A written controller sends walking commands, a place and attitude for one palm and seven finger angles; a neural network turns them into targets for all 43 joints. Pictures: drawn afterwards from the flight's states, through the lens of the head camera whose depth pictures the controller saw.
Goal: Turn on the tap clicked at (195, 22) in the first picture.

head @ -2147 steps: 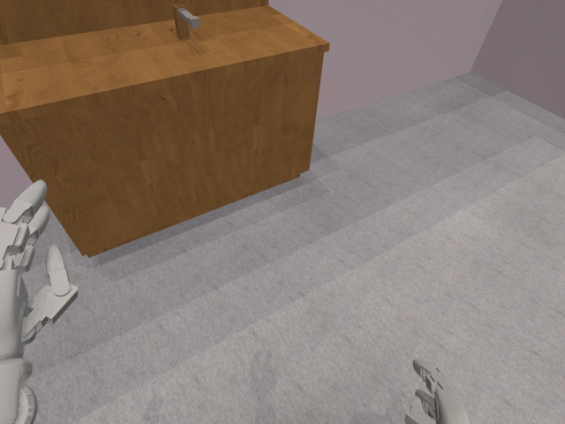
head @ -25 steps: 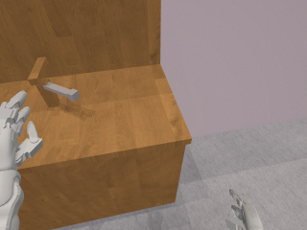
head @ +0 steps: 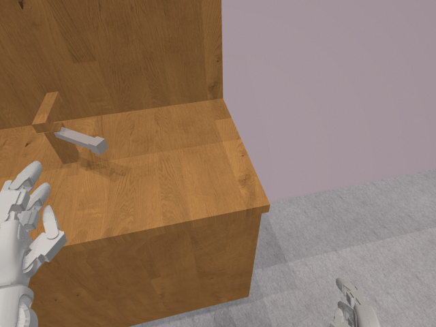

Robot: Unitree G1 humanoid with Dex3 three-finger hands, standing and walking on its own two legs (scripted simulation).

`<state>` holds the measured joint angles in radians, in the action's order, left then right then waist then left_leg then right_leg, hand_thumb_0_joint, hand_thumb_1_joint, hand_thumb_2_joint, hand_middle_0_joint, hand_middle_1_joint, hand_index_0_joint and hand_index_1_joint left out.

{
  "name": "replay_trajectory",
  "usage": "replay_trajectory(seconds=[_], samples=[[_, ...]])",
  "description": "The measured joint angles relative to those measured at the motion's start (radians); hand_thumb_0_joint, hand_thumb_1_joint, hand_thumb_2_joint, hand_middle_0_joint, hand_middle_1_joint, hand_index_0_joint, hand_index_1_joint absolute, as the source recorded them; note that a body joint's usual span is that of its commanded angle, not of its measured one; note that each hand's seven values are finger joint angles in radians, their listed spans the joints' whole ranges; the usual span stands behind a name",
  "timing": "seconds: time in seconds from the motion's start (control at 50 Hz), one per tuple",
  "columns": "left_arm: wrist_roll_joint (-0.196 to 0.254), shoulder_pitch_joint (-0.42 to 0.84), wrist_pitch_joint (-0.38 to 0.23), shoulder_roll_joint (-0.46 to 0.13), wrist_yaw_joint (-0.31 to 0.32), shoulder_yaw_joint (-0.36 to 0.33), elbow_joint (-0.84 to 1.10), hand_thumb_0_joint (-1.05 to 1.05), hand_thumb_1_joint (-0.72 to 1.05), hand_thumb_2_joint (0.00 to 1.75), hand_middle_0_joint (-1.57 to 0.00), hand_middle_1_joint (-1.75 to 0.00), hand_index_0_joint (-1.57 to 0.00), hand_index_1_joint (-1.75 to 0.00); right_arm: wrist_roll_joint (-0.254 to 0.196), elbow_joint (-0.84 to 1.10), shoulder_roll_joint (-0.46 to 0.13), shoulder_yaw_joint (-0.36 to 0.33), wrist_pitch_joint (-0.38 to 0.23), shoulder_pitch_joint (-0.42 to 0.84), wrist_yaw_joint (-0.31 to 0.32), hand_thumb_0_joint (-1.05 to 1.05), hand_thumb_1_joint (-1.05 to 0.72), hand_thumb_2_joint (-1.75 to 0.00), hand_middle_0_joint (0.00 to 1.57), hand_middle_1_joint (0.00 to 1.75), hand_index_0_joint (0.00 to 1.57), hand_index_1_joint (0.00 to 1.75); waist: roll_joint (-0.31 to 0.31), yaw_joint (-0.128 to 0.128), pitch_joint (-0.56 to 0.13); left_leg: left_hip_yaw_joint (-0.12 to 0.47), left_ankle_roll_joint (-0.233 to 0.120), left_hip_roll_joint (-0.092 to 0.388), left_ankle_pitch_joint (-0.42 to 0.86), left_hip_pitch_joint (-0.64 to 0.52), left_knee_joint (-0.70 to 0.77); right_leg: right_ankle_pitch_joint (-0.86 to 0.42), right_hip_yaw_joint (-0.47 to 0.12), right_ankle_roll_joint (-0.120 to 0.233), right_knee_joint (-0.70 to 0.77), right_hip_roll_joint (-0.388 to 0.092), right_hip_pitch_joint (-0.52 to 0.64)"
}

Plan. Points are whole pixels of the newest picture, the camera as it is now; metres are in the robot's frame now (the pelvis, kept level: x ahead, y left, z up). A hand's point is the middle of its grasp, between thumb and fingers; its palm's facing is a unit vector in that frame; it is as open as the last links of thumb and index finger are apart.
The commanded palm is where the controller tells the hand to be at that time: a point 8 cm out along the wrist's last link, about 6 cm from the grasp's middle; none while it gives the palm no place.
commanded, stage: turn the palm inward beside the body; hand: left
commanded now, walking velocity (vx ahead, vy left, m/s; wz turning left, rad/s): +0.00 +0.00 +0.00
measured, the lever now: (98, 145) +0.46 +0.33 +0.08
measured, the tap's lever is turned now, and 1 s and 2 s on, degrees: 52 52 52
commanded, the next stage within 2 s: reach beside the lever's end, fingers flat in 1.16 s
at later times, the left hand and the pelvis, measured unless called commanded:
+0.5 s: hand (51, 261) +0.17 +0.25 +0.14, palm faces +0.47 -0.87 -0.16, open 7.5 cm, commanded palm +0.11 +0.29 +0.15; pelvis -0.02 +0.02 +0.00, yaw +1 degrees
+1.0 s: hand (63, 256) +0.18 +0.24 +0.13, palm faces +0.48 -0.87 -0.12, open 7.5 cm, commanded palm +0.12 +0.28 +0.15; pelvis -0.01 +0.01 +0.00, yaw +1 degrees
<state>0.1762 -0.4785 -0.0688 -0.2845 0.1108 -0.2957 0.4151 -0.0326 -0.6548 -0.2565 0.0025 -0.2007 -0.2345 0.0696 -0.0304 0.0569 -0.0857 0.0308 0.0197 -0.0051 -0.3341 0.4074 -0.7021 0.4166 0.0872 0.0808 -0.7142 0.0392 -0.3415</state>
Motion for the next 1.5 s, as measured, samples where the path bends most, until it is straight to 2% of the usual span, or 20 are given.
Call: replay_trajectory(seconds=[0.24, 0.66, 0.8, 0.9, 1.3, 1.5], samples=[[0.001, -0.005, 0.086, 0.024, 0.062, 0.055, 0.03, 0.02, 0.89, 0.9, -0.21, -0.3, -0.2, -0.3, 0.001, 0.02, 0.032, 0.048, -0.007, 0.029, 0.003, 0.02, -0.91, -0.9, 0.2, 0.3, 0.2, 0.3, -0.012, 0.005, 0.006, -0.002, -0.013, -0.005, 0.021, -0.007, 0.003, -0.026, 0.0, -0.012, 0.012, -0.006, 0.012], [0.022, -0.086, 0.113, 0.067, 0.099, 0.108, 0.097, 0.02, 0.89, 0.9, -0.2, -0.3, -0.2, -0.3, 0.009, 0.028, 0.019, 0.049, -0.012, 0.027, 0.003, 0.02, -0.91, -0.9, 0.2, 0.3, 0.2, 0.3, -0.01, 0.005, 0.01, 0.007, -0.021, -0.012, 0.011, 0.001, -0.018, -0.021, 0.008, -0.021, 0.007, -0.011, 0.015], [0.045, -0.071, 0.139, 0.075, 0.099, 0.094, 0.092, 0.02, 0.9, 0.9, -0.2, -0.3, -0.2, -0.3, 0.006, 0.016, 0.02, 0.051, -0.01, 0.025, 0.007, 0.02, -0.91, -0.9, 0.2, 0.3, 0.2, 0.3, -0.014, 0.007, 0.006, 0.011, -0.019, -0.01, 0.01, -0.008, -0.011, -0.02, 0.012, -0.018, 0.017, -0.009, 0.026], [0.044, -0.067, 0.161, 0.079, 0.096, 0.1, 0.087, 0.02, 0.9, 0.9, -0.2, -0.3, -0.2, -0.3, 0.004, 0.017, 0.019, 0.051, -0.01, 0.026, 0.01, 0.02, -0.91, -0.9, 0.2, 0.3, 0.2, 0.3, -0.016, 0.007, 0.007, 0.012, -0.016, -0.008, 0.012, -0.016, -0.001, -0.022, 0.012, -0.016, 0.028, -0.006, 0.035], [0.047, -0.072, 0.141, 0.085, 0.092, 0.098, 0.075, 0.02, 0.9, 0.9, -0.2, -0.3, -0.2, -0.3, 0.005, 0.017, 0.015, 0.042, -0.008, 0.024, 0.008, 0.02, -0.91, -0.9, 0.2, 0.3, 0.2, 0.3, -0.015, 0.008, 0.005, 0.013, -0.008, -0.004, 0.011, -0.033, 0.017, -0.018, 0.012, -0.008, 0.04, -0.002, 0.047], [0.071, 0.037, 0.127, 0.051, 0.071, 0.015, -0.067, 0.02, 0.89, 0.9, -0.2, -0.3, -0.2, -0.3, -0.002, -0.014, 0.017, 0.041, 0.003, 0.039, 0.023, 0.02, -0.91, -0.9, 0.2, 0.3, 0.2, 0.3, -0.014, 0.004, 0.015, 0.019, -0.003, 0.0, 0.019, -0.032, 0.026, -0.028, 0.018, -0.003, 0.052, 0.003, 0.049]])
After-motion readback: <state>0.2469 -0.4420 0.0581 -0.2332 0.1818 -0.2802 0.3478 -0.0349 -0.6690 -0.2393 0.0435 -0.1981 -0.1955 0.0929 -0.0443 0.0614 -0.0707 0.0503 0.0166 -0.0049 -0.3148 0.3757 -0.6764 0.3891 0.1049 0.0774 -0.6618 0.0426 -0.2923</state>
